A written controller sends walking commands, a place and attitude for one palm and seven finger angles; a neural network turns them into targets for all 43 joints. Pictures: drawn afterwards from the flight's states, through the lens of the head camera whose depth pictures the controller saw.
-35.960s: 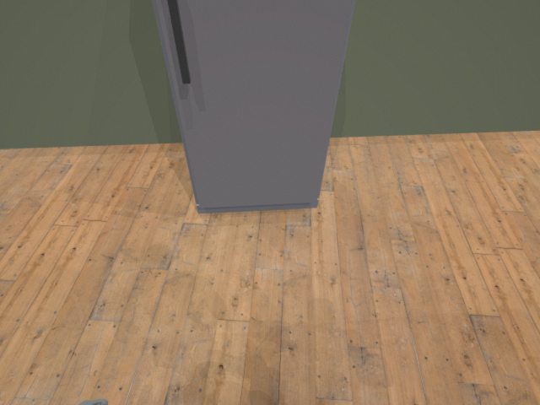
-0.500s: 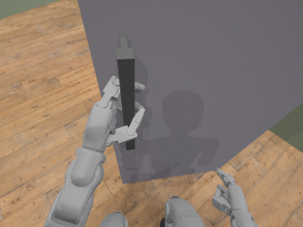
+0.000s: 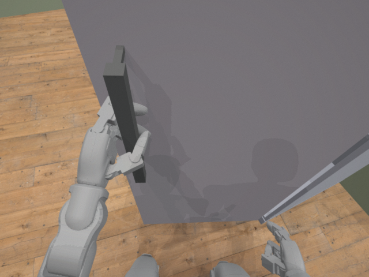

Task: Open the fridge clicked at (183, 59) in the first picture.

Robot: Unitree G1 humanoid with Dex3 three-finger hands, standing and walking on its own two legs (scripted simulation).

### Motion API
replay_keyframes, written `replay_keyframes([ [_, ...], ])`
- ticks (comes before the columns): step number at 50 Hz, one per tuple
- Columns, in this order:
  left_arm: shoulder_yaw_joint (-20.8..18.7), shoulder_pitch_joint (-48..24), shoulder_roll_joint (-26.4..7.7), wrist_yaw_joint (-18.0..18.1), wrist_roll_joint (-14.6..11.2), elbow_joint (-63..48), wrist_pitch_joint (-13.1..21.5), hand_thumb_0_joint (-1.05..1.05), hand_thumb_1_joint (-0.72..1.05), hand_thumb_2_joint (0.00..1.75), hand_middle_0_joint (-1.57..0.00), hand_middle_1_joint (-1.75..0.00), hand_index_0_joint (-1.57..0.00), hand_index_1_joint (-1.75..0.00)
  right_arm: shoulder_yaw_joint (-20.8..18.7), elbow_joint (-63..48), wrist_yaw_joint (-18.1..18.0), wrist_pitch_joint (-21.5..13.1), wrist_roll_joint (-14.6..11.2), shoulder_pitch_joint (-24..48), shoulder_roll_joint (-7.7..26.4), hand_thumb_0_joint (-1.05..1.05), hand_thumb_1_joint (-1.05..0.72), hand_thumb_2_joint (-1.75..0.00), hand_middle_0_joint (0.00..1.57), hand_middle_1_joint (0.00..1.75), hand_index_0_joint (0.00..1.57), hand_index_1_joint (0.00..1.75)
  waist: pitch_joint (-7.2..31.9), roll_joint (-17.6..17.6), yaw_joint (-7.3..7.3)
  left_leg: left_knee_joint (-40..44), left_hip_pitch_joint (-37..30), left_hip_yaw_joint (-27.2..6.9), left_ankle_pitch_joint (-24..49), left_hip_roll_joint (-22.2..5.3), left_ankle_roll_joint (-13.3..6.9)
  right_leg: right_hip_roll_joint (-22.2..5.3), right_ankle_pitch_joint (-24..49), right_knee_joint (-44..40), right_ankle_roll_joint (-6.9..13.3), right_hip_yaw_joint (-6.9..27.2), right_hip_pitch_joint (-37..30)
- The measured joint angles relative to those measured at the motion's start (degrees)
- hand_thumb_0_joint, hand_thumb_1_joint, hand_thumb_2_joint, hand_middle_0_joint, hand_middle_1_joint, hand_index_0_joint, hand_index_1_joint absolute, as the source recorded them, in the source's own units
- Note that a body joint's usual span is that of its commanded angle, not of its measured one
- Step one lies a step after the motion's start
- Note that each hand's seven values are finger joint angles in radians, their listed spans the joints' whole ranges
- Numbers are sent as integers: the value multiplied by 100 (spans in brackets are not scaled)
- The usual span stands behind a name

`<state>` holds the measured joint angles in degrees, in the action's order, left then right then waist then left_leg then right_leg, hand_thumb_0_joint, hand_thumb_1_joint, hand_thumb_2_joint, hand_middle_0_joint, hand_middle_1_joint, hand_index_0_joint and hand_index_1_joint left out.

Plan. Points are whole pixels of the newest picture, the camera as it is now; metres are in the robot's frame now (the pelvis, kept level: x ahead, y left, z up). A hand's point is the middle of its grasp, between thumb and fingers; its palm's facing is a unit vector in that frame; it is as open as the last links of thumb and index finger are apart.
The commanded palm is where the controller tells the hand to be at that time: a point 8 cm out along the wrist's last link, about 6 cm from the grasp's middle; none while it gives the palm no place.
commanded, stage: stop walking and hold the door back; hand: left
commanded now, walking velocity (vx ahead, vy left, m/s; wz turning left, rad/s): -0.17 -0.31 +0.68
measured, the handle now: (133, 131) +0.34 +0.13 +0.13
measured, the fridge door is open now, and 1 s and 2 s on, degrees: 68 69 69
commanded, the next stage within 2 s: loosen the grip on the handle in 1.70 s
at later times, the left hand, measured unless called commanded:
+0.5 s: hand (144, 175) +0.25 +0.09 +0.15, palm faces +0.20 -0.96 -0.17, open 6.2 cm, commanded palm +0.24 +0.15 +0.14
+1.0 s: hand (141, 153) +0.29 +0.10 +0.15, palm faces +0.09 -0.99 -0.09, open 5.9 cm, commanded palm +0.25 +0.16 +0.14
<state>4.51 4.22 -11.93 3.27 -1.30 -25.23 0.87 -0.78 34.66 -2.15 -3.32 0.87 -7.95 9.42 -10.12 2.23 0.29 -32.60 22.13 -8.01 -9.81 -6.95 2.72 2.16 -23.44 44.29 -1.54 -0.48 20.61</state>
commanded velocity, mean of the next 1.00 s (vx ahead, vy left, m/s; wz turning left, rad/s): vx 0.14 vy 0.03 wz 0.04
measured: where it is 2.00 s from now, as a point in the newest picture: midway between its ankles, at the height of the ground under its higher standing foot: outside the picture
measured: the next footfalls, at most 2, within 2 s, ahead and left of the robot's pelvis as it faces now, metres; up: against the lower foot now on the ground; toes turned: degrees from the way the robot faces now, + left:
right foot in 0.04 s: +0.00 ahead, -0.15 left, +0.00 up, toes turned +7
left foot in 0.30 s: -0.05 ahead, +0.03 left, +0.00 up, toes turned +17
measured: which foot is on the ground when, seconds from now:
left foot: down 0.00-0.02, up 0.04-0.28, down 0.30-0.46, up 0.48-0.68, down 0.70-1.00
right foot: up 0.00-0.02, down 0.04-1.00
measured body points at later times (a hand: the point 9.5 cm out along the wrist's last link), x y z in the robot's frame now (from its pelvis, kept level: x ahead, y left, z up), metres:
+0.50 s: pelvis -0.10 -0.09 -0.01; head -0.10 -0.09 +0.44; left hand +0.23 +0.14 +0.16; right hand +0.15 -0.25 -0.09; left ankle -0.10 +0.02 -0.72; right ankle -0.02 -0.19 -0.74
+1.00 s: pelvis -0.12 -0.04 -0.01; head -0.11 -0.04 +0.44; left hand +0.27 +0.15 +0.16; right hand -0.01 -0.28 -0.13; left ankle -0.12 +0.05 -0.73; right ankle -0.04 -0.17 -0.73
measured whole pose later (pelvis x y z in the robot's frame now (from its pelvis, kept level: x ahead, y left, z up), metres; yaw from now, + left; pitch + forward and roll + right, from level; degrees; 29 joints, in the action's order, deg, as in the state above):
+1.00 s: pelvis -0.12 -0.04 -0.01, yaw +12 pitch -3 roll -2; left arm -1.8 -41.2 -7.6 2.2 -3.5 39.3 5.8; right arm 0.3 44.4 -5.1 -3.0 -1.4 -17.1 13.8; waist -4.3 2.2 4.5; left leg -40.2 17.0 4.7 -20.4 -2.2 -1.1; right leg -1.4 -12.9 34.1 -0.9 -3.0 17.9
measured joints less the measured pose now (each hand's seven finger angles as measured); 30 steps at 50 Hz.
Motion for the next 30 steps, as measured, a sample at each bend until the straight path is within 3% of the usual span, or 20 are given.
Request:
replay_keyframes([
  [2,-53,108,-111,44,-53,-117,-78,-1,65,79,-46,-139,-23,-132,18,-26,17,-7,-50,-125,-64,1,-90,-90,21,29,20,30,230,-201,-109,-299,309,27,-610,143,25,-298,96,-1282,204,136,-555],
  [3,-143,159,-109,71,-55,-178,-62,-2,64,79,-45,-139,-23,-132,29,27,16,-35,-88,-56,-64,1,-90,-90,21,30,20,30,264,-301,-194,-969,525,114,-1188,215,24,-412,807,-1416,167,125,-471],
  [5,-242,268,-4,129,-44,-233,-39,-2,64,80,-45,-139,-24,-133,4,178,-39,-77,-65,149,4,1,-90,-90,21,30,20,30,166,-255,-113,-2359,785,231,-1897,322,-21,-440,1026,-1126,30,-29,-378],
  [8,-138,181,43,116,-78,73,43,-2,63,80,-45,-139,-27,-134,-30,263,-140,-63,-80,157,86,1,-90,-90,21,30,20,30,270,-329,6,-3070,719,782,-2132,470,-59,-655,844,-1068,-8,-382,-409],
  [12,181,-599,135,131,-86,1034,69,-2,62,82,-46,-140,-33,-136,28,341,-287,10,-34,147,305,1,-91,-90,21,29,20,30,516,-447,-61,-1892,-77,1226,-2017,673,-175,-929,913,-1085,24,-737,-332],
  [14,286,-1048,195,141,-94,1540,42,-2,62,82,-48,-140,-35,-137,63,305,-311,87,-32,184,424,1,-91,-90,20,29,20,30,646,-421,-72,-819,-623,1270,-1579,741,-249,-985,950,-1008,9,-871,-221],
  [16,350,-1560,216,159,-123,2047,-12,-2,62,81,-48,-140,-35,-138,63,255,-319,184,-38,281,471,1,-91,-90,20,29,20,30,676,-432,-110,-125,-907,1262,-921,788,-488,-1034,954,-822,-9,-917,-74],
  [19,360,-2173,246,245,-167,2909,16,-2,62,81,-48,-140,-35,-139,111,162,-287,325,-108,357,387,1,-91,-90,20,29,20,30,605,-409,-266,-266,-881,1328,-880,743,-572,-800,420,-488,-84,-555,-35],
  [21,354,-2535,269,276,-165,3521,26,-3,62,81,-48,-140,-34,-139,184,151,-289,366,-148,310,322,1,-91,-90,20,29,20,30,673,-256,-267,-285,-809,1238,-847,667,-544,-585,83,-301,-64,-455,-91],
  [23,366,-2982,263,237,-174,4153,28,-4,61,80,-47,-140,-35,-139,243,144,-275,400,-191,184,261,1,-91,-90,20,29,20,30,789,-167,-272,-523,-576,1147,-958,628,-543,-467,52,-740,15,-428,-348],
  [26,261,-3614,337,166,-223,4926,52,-4,61,80,-47,-140,-36,-140,265,313,-231,468,-200,146,220,1,-90,-90,21,29,20,30,729,-112,-249,-1711,-21,903,-1631,709,-390,-470,990,-858,166,-474,-246],
  [28,165,-3842,395,147,-259,5276,59,-4,62,80,-46,-140,-36,-140,251,485,-234,435,-173,80,229,1,-90,-90,21,30,20,30,683,-84,-219,-2281,197,816,-1573,756,-327,-498,1060,-958,181,-439,-251],
  [30,60,-4021,414,88,-278,5628,119,-4,63,80,-46,-140,-37,-140,229,624,-260,400,-164,-51,252,1,-90,-90,21,30,20,30,696,-102,-143,-2301,224,904,-1527,727,-304,-577,1089,-1074,179,-376,-237],
])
